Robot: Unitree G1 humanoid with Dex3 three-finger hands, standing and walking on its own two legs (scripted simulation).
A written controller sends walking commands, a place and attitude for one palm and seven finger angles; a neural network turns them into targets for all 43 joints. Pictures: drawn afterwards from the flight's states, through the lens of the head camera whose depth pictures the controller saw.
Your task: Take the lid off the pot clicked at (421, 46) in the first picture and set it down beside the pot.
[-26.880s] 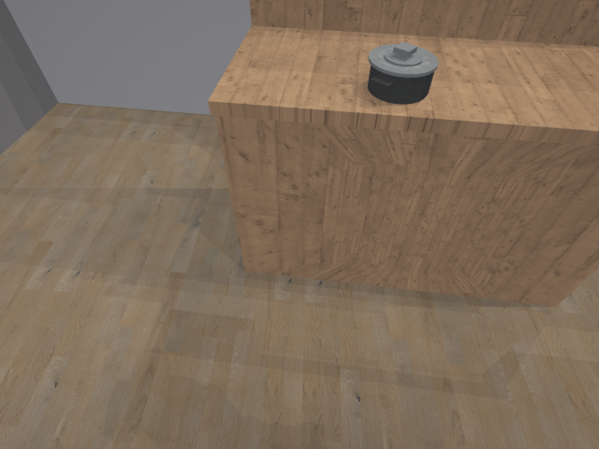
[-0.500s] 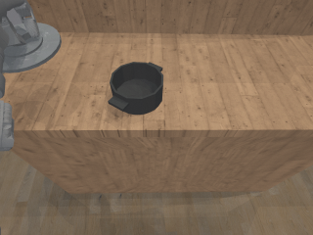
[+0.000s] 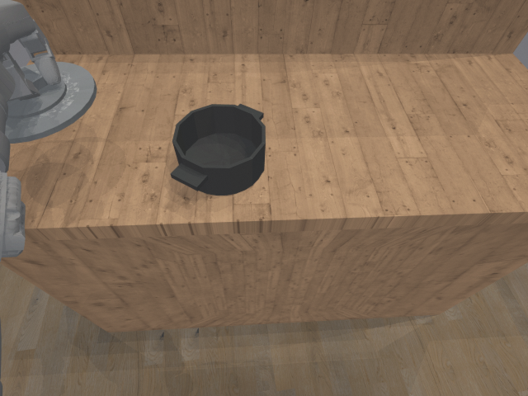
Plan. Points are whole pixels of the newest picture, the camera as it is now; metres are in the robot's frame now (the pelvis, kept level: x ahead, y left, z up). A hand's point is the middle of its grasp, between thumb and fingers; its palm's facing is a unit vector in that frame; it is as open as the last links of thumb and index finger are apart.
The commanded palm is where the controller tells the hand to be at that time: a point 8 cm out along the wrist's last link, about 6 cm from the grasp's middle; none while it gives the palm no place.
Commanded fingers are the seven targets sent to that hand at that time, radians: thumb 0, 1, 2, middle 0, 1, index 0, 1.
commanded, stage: lower the lid onto the table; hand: left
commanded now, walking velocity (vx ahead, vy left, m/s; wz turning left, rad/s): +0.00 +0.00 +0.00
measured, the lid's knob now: (22, 83) +0.51 +0.30 +0.20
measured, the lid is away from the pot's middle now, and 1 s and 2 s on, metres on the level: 0.26 0.24 0.23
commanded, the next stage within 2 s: open the fingers wide in 1.92 s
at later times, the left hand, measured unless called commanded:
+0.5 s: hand (36, 98) +0.49 +0.28 +0.19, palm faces -0.35 -0.16 -0.92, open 6.2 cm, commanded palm +0.49 +0.27 +0.26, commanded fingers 0.00 0.49 1.10 -0.77 -1.14 -0.92 -1.13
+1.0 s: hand (58, 118) +0.49 +0.26 +0.15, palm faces -0.41 -0.14 -0.90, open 6.2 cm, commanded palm +0.51 +0.27 +0.22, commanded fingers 0.00 0.49 1.10 -0.77 -1.14 -0.92 -1.13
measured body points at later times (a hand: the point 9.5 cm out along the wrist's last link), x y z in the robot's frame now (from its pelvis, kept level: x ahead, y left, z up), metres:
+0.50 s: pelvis +0.00 +0.00 +0.00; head +0.06 +0.00 +0.44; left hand +0.50 +0.28 +0.24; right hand +0.03 -0.28 -0.13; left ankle +0.00 +0.06 -0.73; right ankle -0.02 -0.13 -0.73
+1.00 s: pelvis +0.00 +0.00 -0.01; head +0.07 +0.00 +0.44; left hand +0.51 +0.27 +0.21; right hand +0.01 -0.28 -0.13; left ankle +0.00 +0.06 -0.73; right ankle -0.02 -0.13 -0.73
